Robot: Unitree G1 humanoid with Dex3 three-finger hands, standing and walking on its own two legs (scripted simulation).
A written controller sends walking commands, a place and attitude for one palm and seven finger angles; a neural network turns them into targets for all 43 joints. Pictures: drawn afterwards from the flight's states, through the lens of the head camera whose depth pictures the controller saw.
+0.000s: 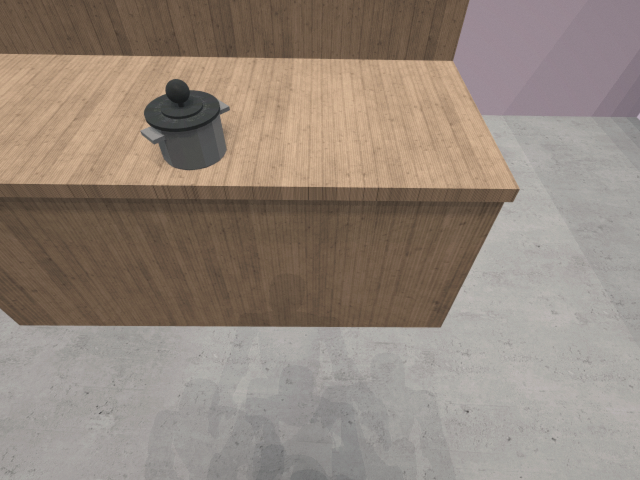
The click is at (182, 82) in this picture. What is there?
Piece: lid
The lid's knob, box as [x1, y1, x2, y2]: [165, 79, 189, 102]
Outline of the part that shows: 170,80 165,88 167,96 174,102 183,102 186,100 189,94 189,90 186,84 178,79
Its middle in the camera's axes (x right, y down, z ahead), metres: -0.31 -0.31 +0.82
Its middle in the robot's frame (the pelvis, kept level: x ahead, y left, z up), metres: +0.82 +0.35 +0.06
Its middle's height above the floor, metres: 0.84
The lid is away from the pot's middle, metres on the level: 0.00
